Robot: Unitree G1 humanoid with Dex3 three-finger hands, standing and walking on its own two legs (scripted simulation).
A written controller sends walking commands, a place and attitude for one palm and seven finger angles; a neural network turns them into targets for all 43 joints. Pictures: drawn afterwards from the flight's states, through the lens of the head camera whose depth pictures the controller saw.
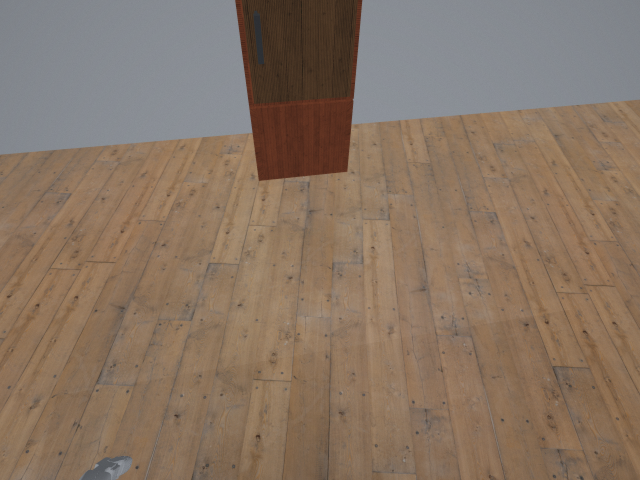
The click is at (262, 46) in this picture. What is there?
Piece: cupboard door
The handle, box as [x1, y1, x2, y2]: [253, 11, 263, 63]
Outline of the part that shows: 254,11 253,16 258,63 263,63 259,14 256,11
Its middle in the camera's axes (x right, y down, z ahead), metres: -0.23 -0.72 +1.38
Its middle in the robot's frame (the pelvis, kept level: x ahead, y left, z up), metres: +1.50 +0.30 -0.08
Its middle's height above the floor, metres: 0.69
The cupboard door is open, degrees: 0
